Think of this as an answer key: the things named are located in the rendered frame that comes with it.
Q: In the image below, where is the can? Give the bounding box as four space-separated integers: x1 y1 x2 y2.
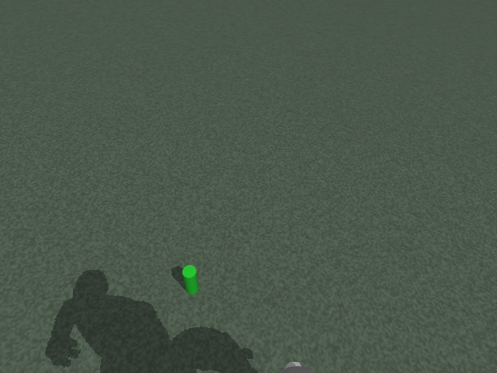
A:
182 265 199 295

